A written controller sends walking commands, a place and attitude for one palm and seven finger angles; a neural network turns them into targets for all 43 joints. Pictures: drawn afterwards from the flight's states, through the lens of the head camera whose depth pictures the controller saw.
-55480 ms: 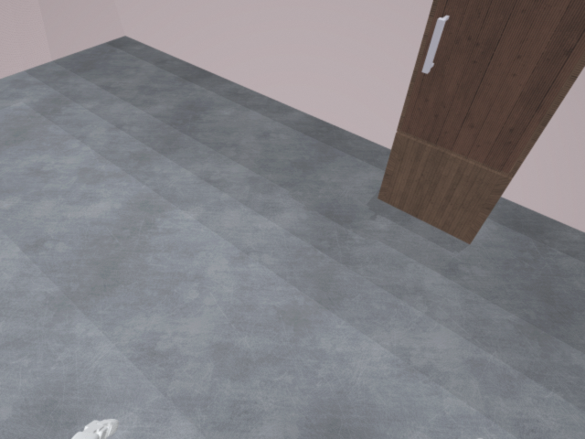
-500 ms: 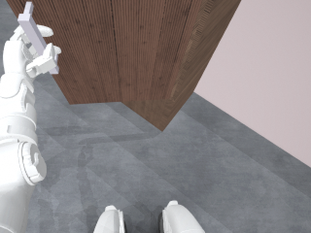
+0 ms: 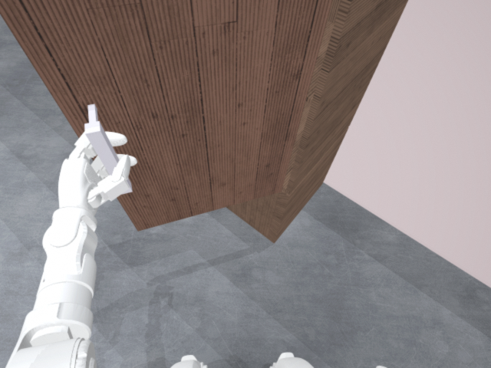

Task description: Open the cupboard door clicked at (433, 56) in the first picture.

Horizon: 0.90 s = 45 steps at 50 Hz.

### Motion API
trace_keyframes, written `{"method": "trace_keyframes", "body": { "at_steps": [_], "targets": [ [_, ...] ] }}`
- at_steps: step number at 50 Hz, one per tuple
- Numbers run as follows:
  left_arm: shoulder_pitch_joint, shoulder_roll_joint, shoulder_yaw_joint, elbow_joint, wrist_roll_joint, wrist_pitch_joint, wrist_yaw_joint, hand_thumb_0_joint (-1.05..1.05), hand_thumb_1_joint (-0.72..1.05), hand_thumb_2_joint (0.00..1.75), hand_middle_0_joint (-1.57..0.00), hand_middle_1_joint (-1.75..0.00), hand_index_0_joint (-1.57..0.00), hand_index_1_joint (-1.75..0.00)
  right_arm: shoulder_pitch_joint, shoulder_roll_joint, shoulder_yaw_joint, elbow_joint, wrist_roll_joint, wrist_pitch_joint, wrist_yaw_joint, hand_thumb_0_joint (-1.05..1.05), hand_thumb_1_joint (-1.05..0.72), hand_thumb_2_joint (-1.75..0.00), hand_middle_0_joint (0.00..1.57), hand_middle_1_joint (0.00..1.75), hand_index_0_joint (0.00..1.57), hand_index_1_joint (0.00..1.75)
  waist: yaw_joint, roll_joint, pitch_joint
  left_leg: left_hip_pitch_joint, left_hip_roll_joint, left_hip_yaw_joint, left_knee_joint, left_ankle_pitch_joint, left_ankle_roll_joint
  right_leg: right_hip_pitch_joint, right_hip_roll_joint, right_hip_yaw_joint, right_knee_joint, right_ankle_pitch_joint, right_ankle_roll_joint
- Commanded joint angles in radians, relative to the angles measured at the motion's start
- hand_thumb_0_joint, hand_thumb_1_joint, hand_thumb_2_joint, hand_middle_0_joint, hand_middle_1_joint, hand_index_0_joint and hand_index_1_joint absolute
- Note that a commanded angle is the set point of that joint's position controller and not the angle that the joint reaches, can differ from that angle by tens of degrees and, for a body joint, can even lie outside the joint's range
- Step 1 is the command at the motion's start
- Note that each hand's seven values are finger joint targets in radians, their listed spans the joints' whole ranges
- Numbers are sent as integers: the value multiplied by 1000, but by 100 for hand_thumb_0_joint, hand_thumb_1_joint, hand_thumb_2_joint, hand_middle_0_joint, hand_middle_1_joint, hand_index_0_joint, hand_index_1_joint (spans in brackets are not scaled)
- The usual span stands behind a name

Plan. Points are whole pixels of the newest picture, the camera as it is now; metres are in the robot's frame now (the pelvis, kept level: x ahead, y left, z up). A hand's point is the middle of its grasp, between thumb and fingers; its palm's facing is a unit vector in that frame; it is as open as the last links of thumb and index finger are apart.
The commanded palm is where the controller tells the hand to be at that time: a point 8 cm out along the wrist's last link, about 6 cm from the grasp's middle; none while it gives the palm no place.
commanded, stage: pull the door open along its arc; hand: left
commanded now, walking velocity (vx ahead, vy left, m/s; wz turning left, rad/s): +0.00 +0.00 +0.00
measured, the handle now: (110, 152) +0.46 +0.22 +0.06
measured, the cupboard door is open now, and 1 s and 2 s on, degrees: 58 88 89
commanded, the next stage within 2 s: open thumb and fingers to let go in 0.44 s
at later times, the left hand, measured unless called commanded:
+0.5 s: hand (200, 263) +0.26 +0.06 +0.07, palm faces +0.40 -0.92 +0.00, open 6.0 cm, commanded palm +0.21 +0.10 +0.06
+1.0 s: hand (201, 262) +0.27 +0.06 +0.06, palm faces +0.41 -0.91 +0.00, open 11.2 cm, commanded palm +0.22 +0.11 +0.06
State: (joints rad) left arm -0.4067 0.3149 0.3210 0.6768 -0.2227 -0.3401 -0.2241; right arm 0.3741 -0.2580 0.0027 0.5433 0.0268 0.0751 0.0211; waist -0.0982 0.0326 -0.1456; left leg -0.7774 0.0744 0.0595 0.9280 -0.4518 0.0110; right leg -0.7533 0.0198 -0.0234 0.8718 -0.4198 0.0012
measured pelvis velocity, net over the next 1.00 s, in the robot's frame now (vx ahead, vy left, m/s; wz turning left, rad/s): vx -0.01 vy -0.05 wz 0.09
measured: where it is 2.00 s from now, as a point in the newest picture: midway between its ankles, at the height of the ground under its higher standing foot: outside the picture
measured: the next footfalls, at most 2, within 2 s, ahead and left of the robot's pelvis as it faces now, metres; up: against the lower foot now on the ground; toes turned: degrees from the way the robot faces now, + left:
none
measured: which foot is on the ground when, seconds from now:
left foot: down 0.00-1.00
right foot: down 0.00-1.00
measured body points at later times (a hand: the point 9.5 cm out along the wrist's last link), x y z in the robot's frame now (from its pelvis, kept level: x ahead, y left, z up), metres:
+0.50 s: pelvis +0.00 -0.04 +0.01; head +0.02 -0.06 +0.45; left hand +0.24 +0.11 +0.07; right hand +0.20 -0.23 -0.09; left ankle -0.01 +0.11 -0.69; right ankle -0.01 -0.12 -0.69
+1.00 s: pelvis -0.01 -0.05 +0.00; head +0.03 -0.08 +0.45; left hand +0.24 +0.11 +0.06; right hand +0.17 -0.26 -0.11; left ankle -0.01 +0.11 -0.69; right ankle -0.01 -0.12 -0.69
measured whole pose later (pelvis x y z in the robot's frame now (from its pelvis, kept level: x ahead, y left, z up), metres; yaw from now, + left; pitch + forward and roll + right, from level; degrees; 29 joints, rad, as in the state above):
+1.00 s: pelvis -0.01 -0.05 +0.00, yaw +5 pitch +9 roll +2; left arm 0.15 -0.07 -0.16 0.13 0.02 -0.30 0.45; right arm 0.21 -0.20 -0.01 0.59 -0.06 0.01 -0.01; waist 0.00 0.04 -0.11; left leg -0.63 0.04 -0.02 0.87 -0.41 -0.05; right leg -0.61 -0.01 -0.10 0.92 -0.47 -0.07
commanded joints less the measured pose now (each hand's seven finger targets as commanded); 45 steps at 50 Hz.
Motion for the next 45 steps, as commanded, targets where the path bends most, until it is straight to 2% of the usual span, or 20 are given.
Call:
{"method": "trace_keyframes", "body": {
  "at_steps": [1,2,3,5,6,8,12,15,17,19,22,24,26,27,30,34,35,38,41,45],
  "targets": [
    [4,29,37,-343,-34,-48,252,0,90,90,-40,-135,-40,-135,2,-113,-57,-113,-12,-74,13,0,-90,-90,20,30,20,30,100,-15,-296,209,-55,-35,-107,476,-6,250,27,-53,-54,449,-13],
    [40,4,10,-382,-4,-47,294,0,90,90,-40,-135,-40,-135,-8,-111,-61,-111,-17,-78,18,0,-90,-90,20,30,20,30,100,9,-305,228,-53,-33,-106,492,-10,245,23,-51,-45,457,-11],
    [69,-28,-14,-419,18,-47,341,0,90,90,-40,-135,-40,-135,-15,-106,-61,-111,-26,-80,23,0,-90,-90,20,30,20,30,101,-23,-307,229,-54,-35,-105,497,-10,255,19,-54,-43,466,-11],
    [120,-83,-73,-500,81,-43,434,0,90,90,-40,-135,-40,-135,-45,-96,-59,-119,-38,-79,33,0,-90,-90,20,30,20,30,107,-14,-301,236,-53,-34,-107,481,-12,256,12,-52,-35,447,-15],
    [131,-123,-139,-539,117,-46,461,0,90,90,-40,-135,-40,-135,-48,-93,-60,-122,-45,-81,35,0,-90,-90,20,30,20,30,92,-27,-299,246,-53,-38,-102,478,-9,257,12,-50,-36,447,-17],
    [220,-176,-170,-581,148,-36,528,0,90,90,-40,-135,-40,-135,-83,-81,-61,-132,-52,-79,38,0,-90,-90,20,30,20,30,106,-59,-289,242,-57,-33,-108,432,-8,278,5,-47,-45,434,-17],
    [275,-287,-310,-687,218,-14,625,0,90,90,-40,-135,-40,-135,-144,-63,-52,-146,-64,-76,31,0,-90,-90,20,30,20,30,95,-49,-238,250,-62,-38,-124,333,-6,275,-6,-41,-71,359,-22],
    [357,-332,-350,-728,246,11,697,0,90,90,-40,-135,-40,-135,-184,-47,-43,-157,-73,-75,19,0,-90,-90,20,30,20,30,102,-93,-197,234,-68,-41,-131,279,-5,290,-14,-35,-93,316,-22],
    [405,-365,-410,-783,277,20,722,0,90,90,-40,-135,-40,-135,-202,-37,-40,-167,-77,-76,15,0,-90,-90,20,30,20,30,102,-82,-183,243,-72,-40,-133,266,-2,297,-19,-24,-108,308,-23],
    [520,-393,-449,-827,293,35,736,0,90,90,-40,-135,-40,-135,-212,-25,-36,-180,-82,-77,12,0,-90,-90,20,30,20,30,113,-84,-190,249,-76,-35,-133,279,-2,328,-23,-20,-114,343,-24],
    [614,-426,-512,-879,311,52,735,0,90,90,-40,-135,-40,-135,-234,-12,-27,-190,-87,-80,4,0,-90,-90,20,30,20,30,104,-108,-145,243,-78,-39,-132,259,-2,334,-33,-6,-137,353,-19],
    [534,-422,-525,-884,330,49,748,0,90,90,-40,-135,-40,-135,-241,-10,-23,-180,-94,-86,-6,0,-90,-90,20,30,20,30,87,-121,-117,226,-81,-49,-117,226,-1,308,-43,15,-147,323,-13],
    [473,-462,-566,-856,346,46,761,0,90,90,-40,-135,-40,-135,-257,-3,-17,-167,-97,-99,-13,0,-90,-90,20,30,20,30,66,-134,-72,212,-84,-60,-93,185,1,260,-50,34,-173,242,-10],
    [379,-451,-552,-828,341,40,774,0,90,90,-40,-135,-40,-135,-265,-5,-15,-147,-101,-106,-18,0,-90,-90,20,30,20,30,52,-133,-61,201,-85,-65,-81,161,0,226,-58,44,-177,203,-4],
    [388,-394,-471,-787,316,22,781,0,69,81,-38,-133,-38,-133,-280,4,-16,-130,-101,-111,-32,0,-90,-90,20,30,20,30,89,-136,-112,171,-95,-66,-70,138,-6,265,-78,94,-196,166,2],
    [402,-400,-486,-789,319,12,759,0,41,69,-36,-130,-36,-130,-260,4,-25,-122,-99,-111,-36,0,-90,-90,20,30,20,30,97,-116,-197,182,-95,-63,-75,190,-6,331,-89,102,-167,314,8],
    [408,-394,-479,-794,311,10,751,0,34,66,-36,-129,-36,-129,-252,1,-27,-121,-98,-110,-37,0,-90,-90,20,30,20,30,97,-133,-210,182,-94,-64,-77,205,-6,348,-88,97,-158,357,10],
    [412,-380,-468,-797,292,4,723,0,13,57,-35,-127,-35,-127,-249,-3,-30,-116,-94,-107,-40,0,-90,-90,20,30,20,30,94,-131,-207,181,-92,-63,-78,218,-7,368,-94,104,-156,420,17],
    [392,-370,-452,-788,270,-5,701,0,-8,48,-33,-124,-33,-124,-249,-8,-29,-114,-93,-110,-46,0,-90,-90,20,30,20,30,89,-169,-183,166,-92,-71,-78,207,-6,372,-98,118,-170,418,24],
    [409,-369,-432,-766,250,-24,691,0,-36,36,-31,-122,-31,-122,-252,-9,-30,-111,-91,-116,-46,0,-90,-90,20,30,20,30,98,-177,-159,160,-92,-70,-86,183,-8,354,-97,115,-179,349,21]
  ]
}}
